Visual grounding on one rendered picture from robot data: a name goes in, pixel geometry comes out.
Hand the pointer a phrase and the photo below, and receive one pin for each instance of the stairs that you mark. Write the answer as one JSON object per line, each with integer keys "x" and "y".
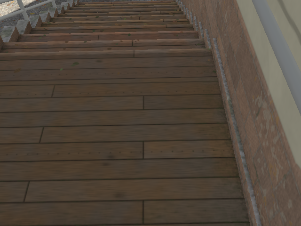
{"x": 111, "y": 26}

